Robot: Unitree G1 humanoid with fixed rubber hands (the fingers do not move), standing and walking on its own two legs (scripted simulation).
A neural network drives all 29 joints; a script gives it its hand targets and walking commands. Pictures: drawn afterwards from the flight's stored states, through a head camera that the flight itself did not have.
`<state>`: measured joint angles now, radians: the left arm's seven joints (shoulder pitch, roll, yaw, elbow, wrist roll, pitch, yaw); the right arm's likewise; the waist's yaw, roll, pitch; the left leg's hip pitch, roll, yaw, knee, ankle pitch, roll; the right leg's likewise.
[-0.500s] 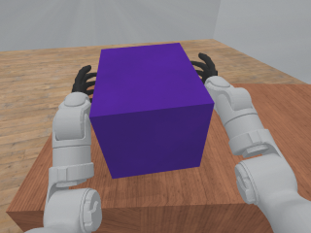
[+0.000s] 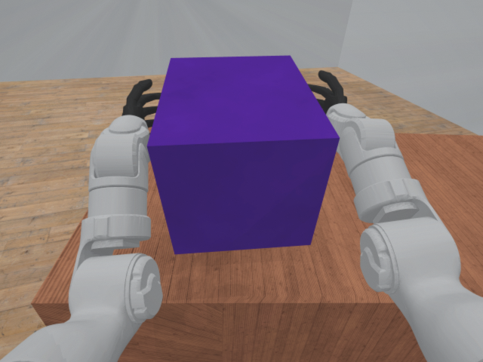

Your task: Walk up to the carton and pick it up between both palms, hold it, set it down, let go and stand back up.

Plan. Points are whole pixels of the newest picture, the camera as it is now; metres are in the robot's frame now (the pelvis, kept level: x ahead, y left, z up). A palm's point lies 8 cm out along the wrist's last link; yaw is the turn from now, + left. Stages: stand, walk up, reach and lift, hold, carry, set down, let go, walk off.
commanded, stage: hold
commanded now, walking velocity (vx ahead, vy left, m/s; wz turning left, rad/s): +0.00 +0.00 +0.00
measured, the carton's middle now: (237, 146) +0.39 +0.00 +0.24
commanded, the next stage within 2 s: none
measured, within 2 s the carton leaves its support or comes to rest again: neither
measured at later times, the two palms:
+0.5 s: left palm (141, 139) +0.38 +0.16 +0.25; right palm (327, 124) +0.40 -0.15 +0.27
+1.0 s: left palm (140, 123) +0.38 +0.15 +0.28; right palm (334, 114) +0.39 -0.15 +0.30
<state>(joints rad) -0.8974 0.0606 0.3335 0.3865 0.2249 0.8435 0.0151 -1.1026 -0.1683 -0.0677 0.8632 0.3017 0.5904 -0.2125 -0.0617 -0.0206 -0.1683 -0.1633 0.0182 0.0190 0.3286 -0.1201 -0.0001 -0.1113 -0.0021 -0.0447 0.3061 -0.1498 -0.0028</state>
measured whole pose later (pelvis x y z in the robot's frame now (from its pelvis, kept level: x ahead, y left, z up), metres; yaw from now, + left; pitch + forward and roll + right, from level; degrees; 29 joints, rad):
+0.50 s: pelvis +0.03 -0.01 +0.00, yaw +1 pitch -5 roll -1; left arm -0.70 0.04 0.30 0.13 0.20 0.90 0.03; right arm -0.97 -0.19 0.09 0.66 0.46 0.63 -0.28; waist -0.11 0.00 -0.12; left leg -0.10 0.03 -0.01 0.38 -0.20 -0.02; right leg 0.01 0.02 -0.07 0.26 -0.19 0.00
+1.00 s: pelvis +0.01 +0.00 +0.00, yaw +0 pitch -2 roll -1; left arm -0.91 0.07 0.32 0.40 0.22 0.84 0.02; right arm -1.12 -0.19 -0.03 0.88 0.34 0.60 -0.22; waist -0.07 -0.01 -0.17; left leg -0.16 0.02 0.02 0.34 -0.13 0.00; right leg -0.11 0.00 -0.04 0.30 -0.15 0.00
